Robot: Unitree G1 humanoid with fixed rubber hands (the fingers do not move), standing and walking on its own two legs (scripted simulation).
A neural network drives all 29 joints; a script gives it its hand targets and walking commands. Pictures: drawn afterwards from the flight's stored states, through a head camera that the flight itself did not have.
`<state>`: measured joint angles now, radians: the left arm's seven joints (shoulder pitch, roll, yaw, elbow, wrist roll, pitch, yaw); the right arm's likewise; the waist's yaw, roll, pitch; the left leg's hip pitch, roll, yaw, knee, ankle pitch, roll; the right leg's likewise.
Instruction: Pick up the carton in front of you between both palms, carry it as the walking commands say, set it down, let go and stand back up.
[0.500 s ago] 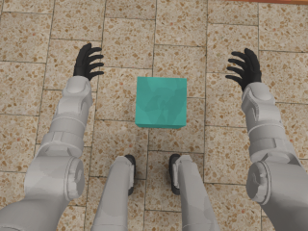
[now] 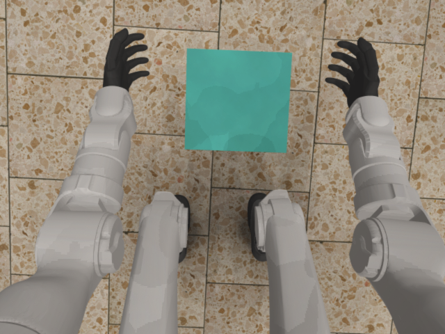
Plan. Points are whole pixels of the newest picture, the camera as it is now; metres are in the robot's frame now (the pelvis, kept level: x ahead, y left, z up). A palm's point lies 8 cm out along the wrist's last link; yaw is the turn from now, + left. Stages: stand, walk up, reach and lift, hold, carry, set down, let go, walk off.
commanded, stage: reach and lift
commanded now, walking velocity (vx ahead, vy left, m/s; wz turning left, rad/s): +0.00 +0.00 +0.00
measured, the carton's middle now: (233, 108) +0.46 -0.04 -0.40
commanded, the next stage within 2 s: none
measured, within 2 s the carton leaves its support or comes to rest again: leaves its support in 1.28 s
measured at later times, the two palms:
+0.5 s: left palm (148, 98) +0.48 +0.15 -0.33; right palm (315, 107) +0.45 -0.22 -0.33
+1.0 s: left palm (163, 93) +0.49 +0.12 -0.32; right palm (302, 103) +0.46 -0.19 -0.33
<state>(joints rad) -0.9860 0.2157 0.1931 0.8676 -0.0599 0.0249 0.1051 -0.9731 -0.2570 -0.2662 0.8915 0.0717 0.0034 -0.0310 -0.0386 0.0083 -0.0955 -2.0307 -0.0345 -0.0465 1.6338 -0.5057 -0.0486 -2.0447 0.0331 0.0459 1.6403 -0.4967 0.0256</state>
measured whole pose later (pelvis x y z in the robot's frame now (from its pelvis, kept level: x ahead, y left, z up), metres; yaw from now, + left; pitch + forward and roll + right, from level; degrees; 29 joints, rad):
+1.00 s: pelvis -0.04 +0.01 -0.14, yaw +0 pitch +40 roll +0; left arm -1.36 0.26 0.00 1.13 -0.24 -0.01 0.15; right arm -1.31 -0.30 -0.05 1.12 0.25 -0.04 -0.12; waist -0.04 0.02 0.26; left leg -2.30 -0.06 -0.04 2.14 -0.54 -0.06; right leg -2.31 0.02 0.04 2.14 -0.53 0.04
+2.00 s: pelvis -0.02 +0.01 -0.01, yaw -1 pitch +41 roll +0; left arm -0.91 -0.04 0.42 0.70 0.15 0.29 0.09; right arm -0.88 -0.01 -0.40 0.66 -0.16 0.32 -0.03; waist -0.03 0.03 -0.20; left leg -1.91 -0.14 -0.10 1.71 -0.52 -0.07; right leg -1.92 0.10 0.10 1.70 -0.50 0.07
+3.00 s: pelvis +0.07 +0.01 +0.25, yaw -2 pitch +5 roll +0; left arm -0.24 -0.15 0.26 0.43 0.19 0.46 0.05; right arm -0.22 0.14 -0.24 0.42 -0.19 0.48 -0.03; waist -0.01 0.01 -0.13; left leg -0.36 -0.06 -0.15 0.56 -0.28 -0.01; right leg -0.37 0.05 0.14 0.56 -0.27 0.02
